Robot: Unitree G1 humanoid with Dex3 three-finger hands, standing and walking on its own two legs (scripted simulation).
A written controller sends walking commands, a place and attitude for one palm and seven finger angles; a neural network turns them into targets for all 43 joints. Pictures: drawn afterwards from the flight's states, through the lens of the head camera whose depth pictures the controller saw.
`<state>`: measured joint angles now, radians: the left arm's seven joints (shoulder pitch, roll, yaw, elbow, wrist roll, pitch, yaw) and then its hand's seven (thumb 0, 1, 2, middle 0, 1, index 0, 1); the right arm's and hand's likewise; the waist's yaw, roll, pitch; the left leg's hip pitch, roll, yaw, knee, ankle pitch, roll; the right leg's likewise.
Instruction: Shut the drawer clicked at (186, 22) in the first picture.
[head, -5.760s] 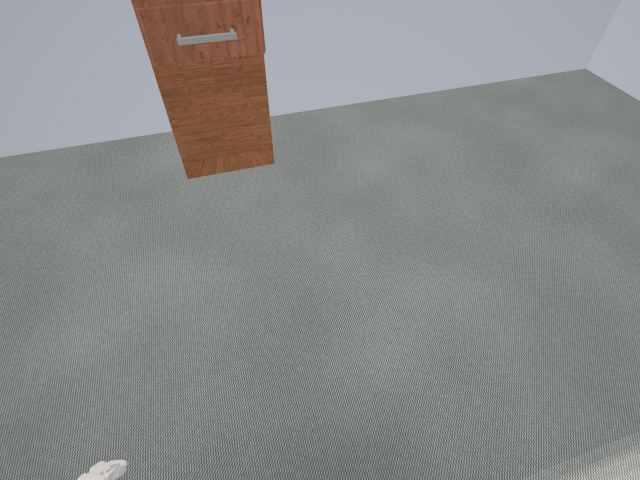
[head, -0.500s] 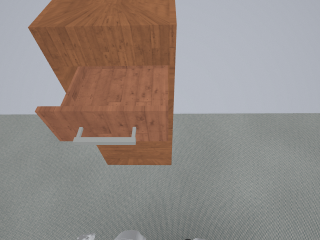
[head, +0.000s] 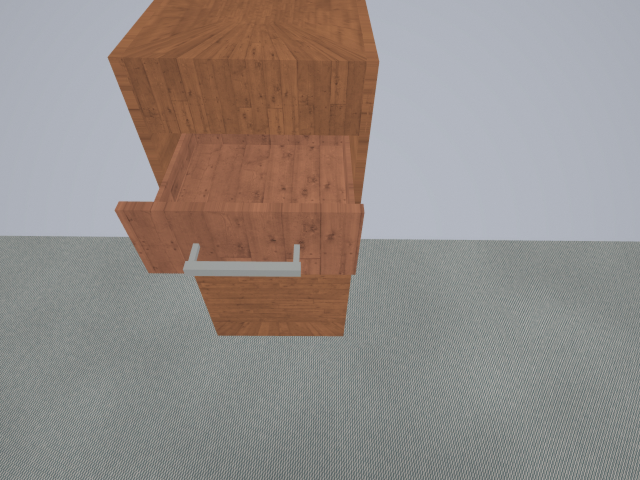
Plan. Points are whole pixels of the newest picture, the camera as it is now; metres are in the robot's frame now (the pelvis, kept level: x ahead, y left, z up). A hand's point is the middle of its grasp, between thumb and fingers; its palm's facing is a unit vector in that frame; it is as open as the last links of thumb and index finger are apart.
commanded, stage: come to a stop and stand still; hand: left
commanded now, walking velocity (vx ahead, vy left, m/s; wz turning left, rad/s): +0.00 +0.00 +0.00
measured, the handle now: (244, 259) +0.45 +0.16 -0.04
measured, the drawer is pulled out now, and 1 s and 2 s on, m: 0.20 0.20 0.20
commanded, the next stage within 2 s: look again from close up in 0.44 s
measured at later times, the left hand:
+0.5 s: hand out of the picture -0.05 +0.14 -0.18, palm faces +0.04 -0.99 -0.16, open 7.4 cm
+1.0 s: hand out of the picture +0.00 +0.19 -0.18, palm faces +0.04 -0.98 -0.21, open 7.4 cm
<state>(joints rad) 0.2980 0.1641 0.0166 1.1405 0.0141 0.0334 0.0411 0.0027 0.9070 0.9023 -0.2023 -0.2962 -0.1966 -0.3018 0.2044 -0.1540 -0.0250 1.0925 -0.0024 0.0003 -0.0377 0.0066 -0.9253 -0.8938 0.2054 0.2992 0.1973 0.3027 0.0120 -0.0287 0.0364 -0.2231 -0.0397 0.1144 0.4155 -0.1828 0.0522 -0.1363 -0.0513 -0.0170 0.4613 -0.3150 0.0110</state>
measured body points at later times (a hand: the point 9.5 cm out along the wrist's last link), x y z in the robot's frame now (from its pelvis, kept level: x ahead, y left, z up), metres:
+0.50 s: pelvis -0.03 -0.02 +0.00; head -0.03 -0.02 +0.45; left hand -0.05 +0.19 -0.16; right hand -0.09 -0.22 -0.16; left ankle +0.03 +0.09 -0.74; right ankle -0.04 -0.12 -0.74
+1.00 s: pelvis -0.03 +0.01 -0.01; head -0.03 +0.01 +0.44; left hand +0.00 +0.24 -0.16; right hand +0.03 -0.22 -0.15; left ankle +0.03 +0.09 -0.74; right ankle -0.04 -0.12 -0.74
